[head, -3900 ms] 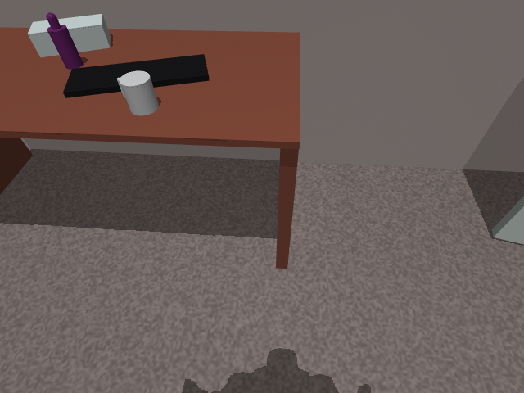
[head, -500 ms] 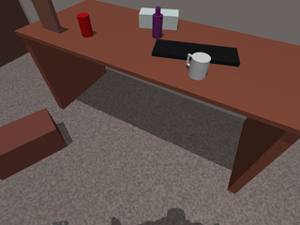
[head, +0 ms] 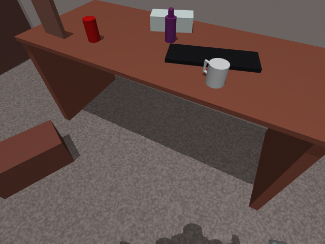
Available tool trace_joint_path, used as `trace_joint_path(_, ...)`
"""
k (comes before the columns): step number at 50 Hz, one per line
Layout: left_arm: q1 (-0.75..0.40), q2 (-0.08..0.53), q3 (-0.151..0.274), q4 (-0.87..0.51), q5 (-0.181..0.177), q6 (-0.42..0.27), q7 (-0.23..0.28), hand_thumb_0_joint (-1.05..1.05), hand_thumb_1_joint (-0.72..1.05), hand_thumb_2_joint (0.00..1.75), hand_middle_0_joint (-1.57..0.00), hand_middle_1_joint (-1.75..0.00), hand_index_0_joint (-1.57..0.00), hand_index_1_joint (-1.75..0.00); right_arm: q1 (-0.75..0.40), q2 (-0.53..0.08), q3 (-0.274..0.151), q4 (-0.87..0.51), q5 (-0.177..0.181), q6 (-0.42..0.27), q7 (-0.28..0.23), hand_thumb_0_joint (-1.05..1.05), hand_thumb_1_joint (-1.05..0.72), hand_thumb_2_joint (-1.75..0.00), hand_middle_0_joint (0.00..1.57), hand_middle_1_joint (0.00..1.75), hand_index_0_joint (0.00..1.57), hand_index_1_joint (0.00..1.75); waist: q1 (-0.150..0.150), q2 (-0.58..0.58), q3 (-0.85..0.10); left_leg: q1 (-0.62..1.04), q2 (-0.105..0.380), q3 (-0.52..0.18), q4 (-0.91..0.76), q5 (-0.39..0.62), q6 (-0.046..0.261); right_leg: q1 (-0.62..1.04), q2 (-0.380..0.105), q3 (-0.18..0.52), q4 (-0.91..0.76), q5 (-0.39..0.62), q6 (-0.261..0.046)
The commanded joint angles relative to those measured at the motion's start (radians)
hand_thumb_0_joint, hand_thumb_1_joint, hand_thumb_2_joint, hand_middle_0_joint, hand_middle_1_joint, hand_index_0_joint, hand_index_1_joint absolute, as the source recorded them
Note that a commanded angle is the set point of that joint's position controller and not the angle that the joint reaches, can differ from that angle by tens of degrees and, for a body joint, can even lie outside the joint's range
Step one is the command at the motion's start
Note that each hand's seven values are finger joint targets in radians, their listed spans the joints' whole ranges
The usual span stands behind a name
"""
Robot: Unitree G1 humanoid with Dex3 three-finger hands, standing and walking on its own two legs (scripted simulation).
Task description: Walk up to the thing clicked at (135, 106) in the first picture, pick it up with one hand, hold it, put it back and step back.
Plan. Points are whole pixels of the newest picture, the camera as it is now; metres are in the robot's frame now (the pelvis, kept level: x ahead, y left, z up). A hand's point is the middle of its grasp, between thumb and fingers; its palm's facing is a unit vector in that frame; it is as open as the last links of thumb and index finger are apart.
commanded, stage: walk up
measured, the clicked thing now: (213, 71) +0.75 -0.17 -0.01
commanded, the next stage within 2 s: stand in 0.42 s
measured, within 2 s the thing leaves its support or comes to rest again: neither
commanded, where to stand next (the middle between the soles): +0.05 -0.01 m, yaw +1 degrees
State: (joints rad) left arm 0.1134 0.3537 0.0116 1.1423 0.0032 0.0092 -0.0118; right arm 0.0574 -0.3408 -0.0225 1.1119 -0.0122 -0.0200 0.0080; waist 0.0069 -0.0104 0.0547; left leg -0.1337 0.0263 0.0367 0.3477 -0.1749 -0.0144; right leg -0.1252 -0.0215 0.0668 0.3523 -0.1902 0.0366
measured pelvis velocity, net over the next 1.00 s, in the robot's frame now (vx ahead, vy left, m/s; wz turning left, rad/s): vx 0.00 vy -0.01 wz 0.01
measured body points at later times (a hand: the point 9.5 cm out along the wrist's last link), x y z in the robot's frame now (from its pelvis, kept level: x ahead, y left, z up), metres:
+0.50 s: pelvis +0.00 -0.01 +0.00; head +0.01 -0.01 +0.45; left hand +0.09 +0.29 -0.13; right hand +0.07 -0.32 -0.13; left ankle +0.01 +0.13 -0.75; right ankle +0.00 -0.14 -0.75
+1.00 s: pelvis +0.00 -0.01 +0.00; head +0.01 -0.01 +0.45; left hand +0.08 +0.30 -0.13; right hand +0.08 -0.31 -0.13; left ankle +0.01 +0.13 -0.75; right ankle +0.00 -0.14 -0.75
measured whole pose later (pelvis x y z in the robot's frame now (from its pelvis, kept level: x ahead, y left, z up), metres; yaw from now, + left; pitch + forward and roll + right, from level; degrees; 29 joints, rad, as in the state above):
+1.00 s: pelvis +0.00 -0.01 +0.00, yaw +1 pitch -2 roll +0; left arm 0.12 0.36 0.00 1.12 0.01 -0.01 0.00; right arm 0.10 -0.35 -0.01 1.15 -0.01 0.00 0.01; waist -0.01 -0.01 0.05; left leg -0.12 0.04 0.02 0.32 -0.16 -0.03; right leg -0.10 -0.01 0.05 0.33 -0.18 0.02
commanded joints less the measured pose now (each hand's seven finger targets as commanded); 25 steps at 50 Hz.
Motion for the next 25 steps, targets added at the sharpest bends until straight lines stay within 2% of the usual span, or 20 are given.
trace_joint_path(1,-0.051,0.207,0.035,-0.064,0.004,-0.028,0.011,0.00,0.90,0.90,-0.20,-0.30,-0.20,-0.30,-0.038,-0.223,-0.045,-0.055,0.005,-0.021,-0.015,0.00,-0.90,-0.90,0.20,0.30,0.20,0.30,-0.017,0.008,-0.107,0.088,0.107,-0.080,-0.051,0.111,0.031,-0.031,-0.087,0.053,-0.047,0.170,-0.053)
trace_joint_path(8,-0.051,0.207,0.040,-0.067,0.005,-0.029,0.015,0.00,0.90,0.90,-0.20,-0.30,-0.20,-0.30,-0.041,-0.218,-0.043,-0.053,0.005,-0.015,-0.014,0.00,-0.90,-0.90,0.20,0.30,0.20,0.30,-0.015,0.001,-0.092,0.087,0.106,-0.073,-0.046,0.104,0.029,-0.038,-0.086,0.058,-0.054,0.174,-0.054)
trace_joint_path(17,-0.049,0.205,0.044,-0.080,0.007,-0.027,0.013,0.00,0.90,0.90,-0.20,-0.30,-0.20,-0.30,-0.032,-0.214,-0.038,-0.050,0.003,-0.015,-0.013,0.00,-0.90,-0.90,0.20,0.30,0.20,0.30,-0.011,0.002,-0.068,0.061,0.100,-0.072,-0.056,0.036,0.028,-0.052,-0.082,0.073,-0.069,0.122,-0.059)
trace_joint_path(20,-0.052,0.207,0.048,-0.082,0.009,-0.026,0.013,0.00,0.90,0.90,-0.20,-0.30,-0.20,-0.30,-0.023,-0.218,-0.038,-0.050,0.003,-0.016,-0.013,0.00,-0.90,-0.90,0.20,0.30,0.20,0.30,-0.013,0.005,-0.077,0.051,0.106,-0.076,-0.061,0.037,0.030,-0.034,-0.079,0.068,-0.060,0.123,-0.061)
trace_joint_path(21,-0.066,0.216,0.040,-0.086,0.006,-0.034,0.017,0.00,0.90,0.90,-0.20,-0.30,-0.20,-0.30,-0.019,-0.208,-0.033,-0.037,0.002,-0.010,-0.013,0.00,-0.90,-0.90,0.20,0.30,0.20,0.30,-0.015,0.004,-0.064,0.026,0.106,-0.085,-0.063,0.079,0.024,-0.015,-0.094,0.066,-0.071,0.126,-0.055)
trace_joint_path(25,-0.055,0.210,0.036,-0.083,0.003,-0.039,0.017,0.00,0.90,0.90,-0.20,-0.30,-0.20,-0.30,-0.017,-0.222,-0.031,-0.031,0.003,-0.010,-0.011,0.00,-0.90,-0.90,0.20,0.30,0.20,0.30,-0.012,0.022,-0.078,0.050,0.109,-0.087,-0.065,0.099,0.024,-0.006,-0.093,0.063,-0.073,0.143,-0.052)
